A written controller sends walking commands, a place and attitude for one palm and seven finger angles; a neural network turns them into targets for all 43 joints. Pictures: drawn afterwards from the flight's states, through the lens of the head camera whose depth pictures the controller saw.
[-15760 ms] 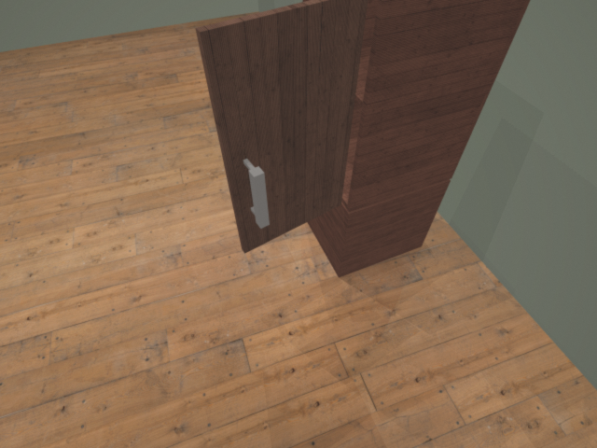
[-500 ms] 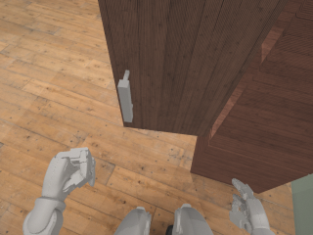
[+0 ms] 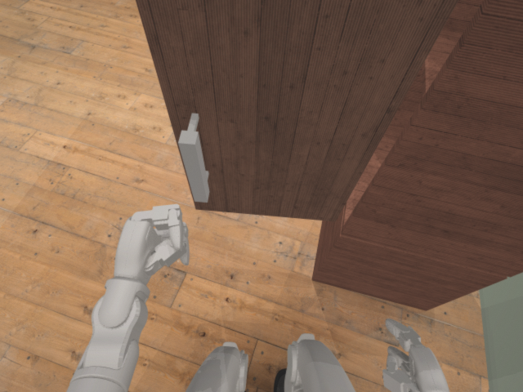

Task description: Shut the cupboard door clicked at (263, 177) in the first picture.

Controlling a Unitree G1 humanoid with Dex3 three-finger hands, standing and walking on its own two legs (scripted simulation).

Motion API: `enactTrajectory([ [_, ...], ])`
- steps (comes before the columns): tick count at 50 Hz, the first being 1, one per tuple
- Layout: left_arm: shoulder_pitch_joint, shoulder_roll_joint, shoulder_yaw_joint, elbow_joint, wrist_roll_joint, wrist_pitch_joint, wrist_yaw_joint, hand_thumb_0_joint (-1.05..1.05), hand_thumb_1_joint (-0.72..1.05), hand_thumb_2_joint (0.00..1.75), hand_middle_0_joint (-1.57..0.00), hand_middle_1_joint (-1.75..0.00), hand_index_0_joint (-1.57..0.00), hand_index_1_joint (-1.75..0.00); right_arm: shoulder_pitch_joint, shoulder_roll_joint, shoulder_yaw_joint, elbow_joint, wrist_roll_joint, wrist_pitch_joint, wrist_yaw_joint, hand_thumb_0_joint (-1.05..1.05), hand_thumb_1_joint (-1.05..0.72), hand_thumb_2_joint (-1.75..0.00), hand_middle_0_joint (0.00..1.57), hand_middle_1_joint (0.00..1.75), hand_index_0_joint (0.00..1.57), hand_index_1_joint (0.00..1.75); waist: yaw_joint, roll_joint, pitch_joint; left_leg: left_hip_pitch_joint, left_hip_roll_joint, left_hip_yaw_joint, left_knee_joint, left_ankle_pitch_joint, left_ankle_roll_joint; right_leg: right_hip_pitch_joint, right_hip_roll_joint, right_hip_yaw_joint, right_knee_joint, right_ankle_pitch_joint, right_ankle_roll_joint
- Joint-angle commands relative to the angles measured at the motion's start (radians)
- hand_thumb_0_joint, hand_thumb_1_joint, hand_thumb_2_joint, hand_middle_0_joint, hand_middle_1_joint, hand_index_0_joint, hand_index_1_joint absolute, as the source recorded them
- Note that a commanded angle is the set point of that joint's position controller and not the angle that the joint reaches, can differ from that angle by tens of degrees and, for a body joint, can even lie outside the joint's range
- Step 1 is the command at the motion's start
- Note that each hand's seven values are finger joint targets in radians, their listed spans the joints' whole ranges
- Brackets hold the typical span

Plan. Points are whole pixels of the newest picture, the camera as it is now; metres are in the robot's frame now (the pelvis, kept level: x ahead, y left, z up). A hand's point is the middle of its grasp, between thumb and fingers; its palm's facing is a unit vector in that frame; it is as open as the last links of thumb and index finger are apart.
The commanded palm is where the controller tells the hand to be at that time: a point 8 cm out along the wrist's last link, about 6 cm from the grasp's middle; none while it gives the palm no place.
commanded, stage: bring the fist close to the handle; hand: left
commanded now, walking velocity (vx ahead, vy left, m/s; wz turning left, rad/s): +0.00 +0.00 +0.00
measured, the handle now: (198, 160) +0.48 +0.13 +0.01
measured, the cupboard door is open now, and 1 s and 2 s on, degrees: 100 100 82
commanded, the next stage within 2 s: push the door shut along its arc in 0.70 s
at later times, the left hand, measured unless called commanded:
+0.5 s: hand (218, 212) +0.38 +0.09 +0.01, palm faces -0.05 -1.00 -0.03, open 3.1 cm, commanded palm +0.35 +0.15 +0.02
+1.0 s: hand (215, 208) +0.39 +0.09 +0.02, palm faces -0.09 -0.99 -0.05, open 3.1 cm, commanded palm +0.38 +0.15 +0.02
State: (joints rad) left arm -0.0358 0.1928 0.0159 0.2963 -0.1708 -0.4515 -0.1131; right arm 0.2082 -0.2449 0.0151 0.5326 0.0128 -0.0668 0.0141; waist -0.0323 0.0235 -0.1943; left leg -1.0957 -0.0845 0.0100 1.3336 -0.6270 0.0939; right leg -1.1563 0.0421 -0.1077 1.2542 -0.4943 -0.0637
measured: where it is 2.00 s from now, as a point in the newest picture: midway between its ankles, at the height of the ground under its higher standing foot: outside the picture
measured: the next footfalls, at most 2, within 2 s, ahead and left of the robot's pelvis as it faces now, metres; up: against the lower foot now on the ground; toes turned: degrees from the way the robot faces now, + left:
none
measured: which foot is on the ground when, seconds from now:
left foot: down 0.00-1.00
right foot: down 0.00-1.00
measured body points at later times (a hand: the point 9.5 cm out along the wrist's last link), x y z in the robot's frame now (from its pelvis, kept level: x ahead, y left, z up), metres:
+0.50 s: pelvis +0.00 -0.01 +0.00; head +0.11 -0.01 +0.43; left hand +0.38 +0.14 +0.02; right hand +0.12 -0.26 -0.12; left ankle +0.00 +0.06 -0.61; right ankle +0.05 -0.09 -0.61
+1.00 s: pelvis -0.01 -0.02 +0.00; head +0.11 -0.02 +0.43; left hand +0.38 +0.15 +0.02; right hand +0.14 -0.27 -0.12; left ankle +0.00 +0.06 -0.61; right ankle +0.05 -0.09 -0.61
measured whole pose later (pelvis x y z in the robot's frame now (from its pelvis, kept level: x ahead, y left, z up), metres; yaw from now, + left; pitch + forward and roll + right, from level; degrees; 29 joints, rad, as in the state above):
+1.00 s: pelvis -0.01 -0.02 +0.00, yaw +0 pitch +24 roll +0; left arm -0.39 0.20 0.07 0.71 -0.12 -0.56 -0.08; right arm 0.19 -0.24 0.01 0.58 0.01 0.01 0.02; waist -0.07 0.01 -0.18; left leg -1.13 -0.08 0.02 1.32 -0.61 0.07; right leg -1.21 0.05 -0.10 1.27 -0.48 -0.10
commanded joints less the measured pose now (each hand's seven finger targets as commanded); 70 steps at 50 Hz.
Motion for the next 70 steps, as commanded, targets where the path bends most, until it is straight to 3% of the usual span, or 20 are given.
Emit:
enactTrajectory([
  [1,-0.233,0.056,0.03,-0.148,0.01,-0.061,0.032,0.0,0.9,0.9,-1.3,-1.5,-1.3,-1.5,0.013,-0.143,-0.06,-0.122,0.0,-0.03,-0.002,0.0,-0.9,-0.9,0.2,0.3,0.2,0.3,-0.013,0.005,-0.352,0.174,0.065,-0.126,-0.223,0.365,-0.107,0.289,-0.03,0.09,-0.127,0.204,0.022],
  [9,-0.419,0.036,0.022,-0.013,0.04,-0.09,0.081,0.0,0.9,0.9,-1.3,-1.5,-1.3,-1.5,0.026,-0.142,-0.058,-0.095,-0.011,0.001,0.005,0.0,-0.9,-0.9,0.2,0.3,0.2,0.3,-0.036,-0.011,-0.361,0.146,0.062,-0.116,-0.206,0.343,-0.097,0.281,-0.032,0.103,-0.123,0.211,0.023],
  [13,-0.52,0.028,0.018,0.04,0.059,-0.112,0.103,0.0,0.9,0.9,-1.3,-1.5,-1.3,-1.5,0.043,-0.144,-0.064,-0.075,-0.016,0.012,0.011,0.0,-0.9,-0.9,0.2,0.3,0.2,0.3,-0.043,0.031,-0.4,0.182,0.063,-0.119,-0.199,0.378,-0.106,0.261,-0.032,0.103,-0.109,0.234,0.02],
  [15,-0.533,-0.002,0.003,0.061,0.06,-0.121,0.114,0.0,0.9,0.9,-1.3,-1.5,-1.3,-1.5,0.051,-0.142,-0.069,-0.07,-0.017,0.019,0.018,0.0,-0.9,-0.9,0.2,0.3,0.2,0.3,-0.049,0.019,-0.437,0.201,0.068,-0.122,-0.192,0.416,-0.109,0.263,-0.032,0.101,-0.102,0.264,0.023],
  [17,-0.487,0.042,0.053,0.114,0.059,-0.115,0.12,0.0,0.9,0.9,-1.3,-1.5,-1.3,-1.5,0.059,-0.147,-0.068,-0.074,-0.018,0.029,0.021,0.0,-0.9,-0.9,0.2,0.3,0.2,0.3,-0.03,-0.004,-0.431,0.154,0.058,-0.102,-0.196,0.4,-0.099,0.318,-0.029,0.11,-0.111,0.278,0.02],
  [21,-0.468,0.062,0.079,0.122,0.067,-0.128,0.125,0.0,0.9,0.9,-1.3,-1.5,-1.3,-1.5,0.052,-0.133,-0.062,-0.088,-0.015,0.048,0.024,0.0,-0.9,-0.9,0.2,0.3,0.2,0.3,-0.019,-0.054,-0.417,0.069,0.049,-0.069,-0.207,0.333,-0.075,0.41,-0.036,0.144,-0.14,0.281,0.027],
  [25,-0.501,0.079,0.092,0.122,0.054,-0.151,0.115,0.0,0.9,0.9,-1.3,-1.5,-1.3,-1.5,0.055,-0.131,-0.058,-0.082,-0.014,0.051,0.018,0.0,-0.9,-0.9,0.2,0.3,0.2,0.3,-0.035,-0.072,-0.398,0.033,0.047,-0.055,-0.2,0.288,-0.064,0.436,-0.039,0.171,-0.167,0.253,0.033],
  [28,-0.517,0.087,0.093,0.096,0.042,-0.172,0.095,0.0,0.9,0.9,-1.3,-1.5,-1.3,-1.5,0.054,-0.131,-0.06,-0.075,-0.014,0.043,0.011,0.0,-0.9,-0.9,0.2,0.3,0.2,0.3,-0.035,-0.044,-0.421,0.037,0.045,-0.05,-0.191,0.287,-0.062,0.452,-0.043,0.185,-0.172,0.259,0.032],
  [34,-0.553,0.05,0.048,0.147,0.031,-0.175,0.054,0.0,0.9,0.9,-1.3,-1.5,-1.3,-1.5,0.055,-0.136,-0.064,-0.054,-0.008,0.035,0.006,0.0,-0.9,-0.9,0.2,0.3,0.2,0.3,-0.063,-0.033,-0.372,0.056,0.049,-0.058,-0.192,0.268,-0.061,0.387,-0.044,0.174,-0.181,0.224,0.034],
  [39,-0.502,0.088,0.094,0.13,0.024,-0.176,0.057,0.0,0.9,0.9,-1.3,-1.5,-1.3,-1.5,0.053,-0.138,-0.068,-0.059,-0.008,0.037,0.006,0.0,-0.9,-0.9,0.2,0.3,0.2,0.3,-0.029,-0.01,-0.43,0.088,0.047,-0.058,-0.196,0.327,-0.067,0.416,-0.042,0.165,-0.159,0.288,0.03],
  [40,-0.506,0.065,0.072,0.14,0.027,-0.172,0.058,0.0,0.9,0.9,-1.3,-1.5,-1.3,-1.5,0.049,-0.134,-0.064,-0.063,-0.008,0.038,0.008,0.0,-0.9,-0.9,0.2,0.3,0.2,0.3,-0.035,-0.018,-0.414,0.074,0.046,-0.056,-0.197,0.315,-0.066,0.414,-0.043,0.163,-0.16,0.279,0.031],
  [45,-0.635,0.116,0.097,0.186,0.047,-0.176,0.05,0.0,0.9,0.9,-1.3,-1.5,-1.3,-1.5,0.049,-0.136,-0.059,-0.053,-0.008,0.043,0.002,0.0,-0.9,-0.9,0.2,0.3,0.2,0.3,-0.061,-0.034,-0.373,0.017,0.043,-0.051,-0.176,0.259,-0.06,0.401,-0.048,0.19,-0.174,0.22,0.035],
  [51,-0.75,0.151,0.127,0.266,0.028,-0.174,0.002,0.0,0.9,0.9,-1.3,-1.5,-1.3,-1.5,0.062,-0.142,-0.055,-0.038,-0.005,0.035,-0.006,0.0,-0.9,-0.9,0.2,0.3,0.2,0.3,-0.077,-0.024,-0.417,0.001,0.043,-0.053,-0.158,0.248,-0.058,0.406,-0.048,0.21,-0.176,0.196,0.035],
  [54,-0.757,0.15,0.12,0.301,0.027,-0.159,-0.036,0.0,0.9,0.9,-1.3,-1.5,-1.3,-1.5,0.085,-0.15,-0.059,-0.036,-0.001,0.036,-0.002,0.0,-0.9,-0.9,0.2,0.3,0.2,0.3,-0.076,0.005,-0.451,0.055,0.047,-0.063,-0.17,0.308,-0.064,0.39,-0.039,0.177,-0.149,0.27,0.029],
  [56,-0.827,0.117,0.088,0.319,0.021,-0.148,-0.052,0.0,0.9,0.9,-1.3,-1.5,-1.3,-1.5,0.095,-0.151,-0.06,-0.028,0.002,0.038,0.001,0.0,-0.9,-0.9,0.2,0.3,0.2,0.3,-0.1,0.008,-0.429,0.061,0.049,-0.07,-0.17,0.293,-0.062,0.35,-0.039,0.168,-0.154,0.245,0.032],
  [59,-0.909,0.174,0.132,0.356,0.023,-0.151,-0.063,0.0,0.9,0.9,-1.3,-1.5,-1.3,-1.5,0.113,-0.16,-0.061,-0.014,0.001,0.039,-0.005,0.0,-0.9,-0.9,0.2,0.3,0.2,0.3,-0.111,-0.015,-0.433,0.038,0.049,-0.073,-0.161,0.276,-0.059,0.344,-0.038,0.174,-0.154,0.223,0.032],
  [61,-0.939,0.138,0.101,0.392,0.027,-0.152,-0.072,0.0,0.9,0.9,-1.3,-1.5,-1.3,-1.5,0.12,-0.159,-0.061,-0.008,0.002,0.039,-0.002,0.0,-0.9,-0.9,0.2,0.3,0.2,0.3,-0.123,0.001,-0.42,0.047,0.048,-0.076,-0.164,0.26,-0.059,0.313,-0.038,0.166,-0.158,0.197,0.031],
  [63,-1.012,0.173,0.117,0.422,0.036,-0.159,-0.079,0.0,0.9,0.9,-1.3,-1.5,-1.3,-1.5,0.138,-0.17,-0.062,0.005,-0.001,0.041,-0.003,0.0,-0.9,-0.9,0.2,0.3,0.2,0.3,-0.131,0.028,-0.424,0.075,0.052,-0.091,-0.167,0.272,-0.063,0.275,-0.033,0.153,-0.145,0.193,0.025],
  [65,-1.051,0.137,0.086,0.459,0.042,-0.16,-0.087,0.0,0.9,0.9,-1.3,-1.5,-1.3,-1.5,0.151,-0.172,-0.064,0.012,-0.003,0.043,0.002,0.0,-0.9,-0.9,0.2,0.3,0.2,0.3,-0.147,0.038,-0.441,0.108,0.053,-0.104,-0.167,0.288,-0.064,0.239,-0.031,0.14,-0.137,0.192,0.025],
  [70,-1.143,0.152,0.094,0.513,0.044,-0.167,-0.104,0.0,0.9,0.9,-1.3,-1.5,-1.3,-1.5,0.183,-0.19,-0.071,0.026,-0.005,0.058,0.008,0.0,-0.9,-0.9,0.2,0.3,0.2,0.3,-0.155,0.076,-0.466,0.188,0.064,-0.144,-0.178,0.327,-0.079,0.161,-0.025,0.111,-0.117,0.178,0.019],
])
